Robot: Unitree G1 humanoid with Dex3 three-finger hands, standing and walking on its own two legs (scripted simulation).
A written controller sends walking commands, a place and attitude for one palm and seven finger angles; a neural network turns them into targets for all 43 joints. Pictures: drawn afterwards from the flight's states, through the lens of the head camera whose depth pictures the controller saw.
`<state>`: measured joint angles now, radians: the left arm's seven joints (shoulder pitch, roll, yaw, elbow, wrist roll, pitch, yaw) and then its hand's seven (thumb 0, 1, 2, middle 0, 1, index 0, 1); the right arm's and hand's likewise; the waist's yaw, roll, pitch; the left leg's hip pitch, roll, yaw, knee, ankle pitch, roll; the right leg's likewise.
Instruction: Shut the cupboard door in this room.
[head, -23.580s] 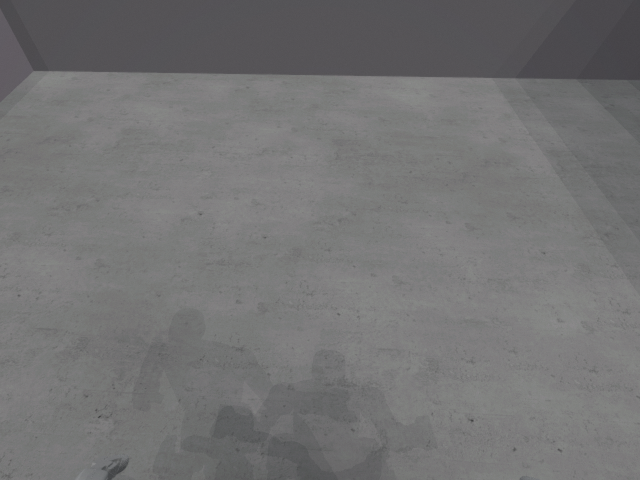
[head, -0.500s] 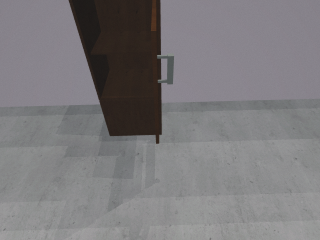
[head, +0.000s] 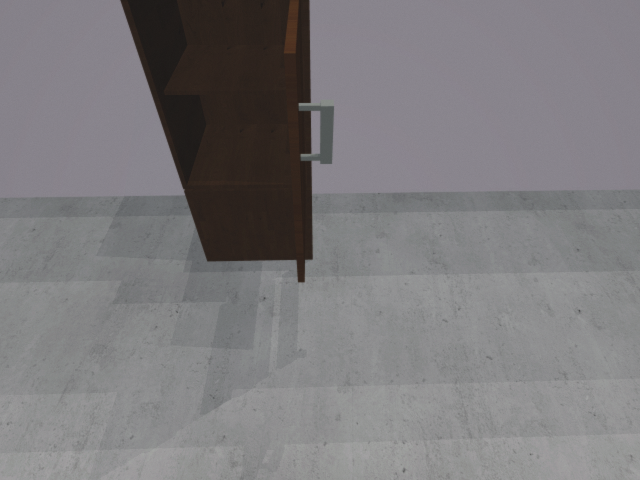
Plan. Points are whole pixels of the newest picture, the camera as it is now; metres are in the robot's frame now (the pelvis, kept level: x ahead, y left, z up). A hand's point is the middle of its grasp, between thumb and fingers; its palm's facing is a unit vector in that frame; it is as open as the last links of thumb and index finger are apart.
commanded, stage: stand and wait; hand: left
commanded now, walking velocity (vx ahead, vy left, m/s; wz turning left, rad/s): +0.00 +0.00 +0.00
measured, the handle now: (315, 133) +0.70 +0.05 +0.06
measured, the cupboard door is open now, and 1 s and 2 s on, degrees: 89 89 89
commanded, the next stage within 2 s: look at it before walking up in 0.18 s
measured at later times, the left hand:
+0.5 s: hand out of the picture -0.02 +0.16 -0.18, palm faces +0.04 -0.99 -0.16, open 7.4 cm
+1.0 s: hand out of the picture +0.01 +0.18 -0.18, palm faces +0.02 -0.99 -0.16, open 7.4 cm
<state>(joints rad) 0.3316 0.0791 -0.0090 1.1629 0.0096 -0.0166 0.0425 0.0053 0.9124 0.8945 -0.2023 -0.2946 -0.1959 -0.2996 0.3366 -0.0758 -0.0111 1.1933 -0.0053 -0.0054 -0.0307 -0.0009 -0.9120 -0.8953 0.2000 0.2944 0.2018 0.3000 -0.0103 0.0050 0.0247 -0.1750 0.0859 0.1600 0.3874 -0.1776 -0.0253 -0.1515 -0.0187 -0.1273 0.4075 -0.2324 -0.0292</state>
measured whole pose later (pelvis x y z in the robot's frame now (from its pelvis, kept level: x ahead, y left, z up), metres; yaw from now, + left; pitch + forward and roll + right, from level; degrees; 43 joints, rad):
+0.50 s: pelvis +0.01 +0.01 +0.00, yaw +0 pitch -1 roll +0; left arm 0.33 0.10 0.00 1.15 0.01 -0.02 0.05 0.00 0.91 0.89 -0.20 -0.29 -0.20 -0.30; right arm 0.30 -0.09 -0.02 1.17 -0.01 -0.01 -0.03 0.00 -0.91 -0.90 0.20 0.29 0.20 0.30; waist 0.00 -0.01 0.04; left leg -0.16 0.08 0.16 0.39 -0.20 -0.02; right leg -0.14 -0.02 -0.12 0.40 -0.25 -0.02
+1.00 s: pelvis +0.03 +0.02 +0.00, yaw +0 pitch -1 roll +0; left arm 0.31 0.12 0.00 1.14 0.02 -0.02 0.05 0.00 0.91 0.89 -0.20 -0.29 -0.20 -0.30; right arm 0.29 -0.10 -0.02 1.17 0.00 -0.02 -0.03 0.00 -0.91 -0.90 0.20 0.29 0.20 0.30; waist 0.00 -0.02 0.04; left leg -0.14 0.06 0.18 0.39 -0.22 0.00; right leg -0.11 -0.04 -0.11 0.39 -0.26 0.01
